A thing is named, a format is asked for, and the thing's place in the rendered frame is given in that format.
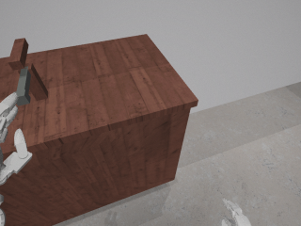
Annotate robot left hand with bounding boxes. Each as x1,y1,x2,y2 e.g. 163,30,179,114
0,92,33,186

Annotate counter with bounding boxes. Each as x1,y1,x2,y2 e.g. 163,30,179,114
0,34,198,226

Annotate robot right hand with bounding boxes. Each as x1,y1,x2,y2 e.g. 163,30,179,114
221,199,252,226

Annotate tap lever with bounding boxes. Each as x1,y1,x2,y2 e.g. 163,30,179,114
13,66,31,106

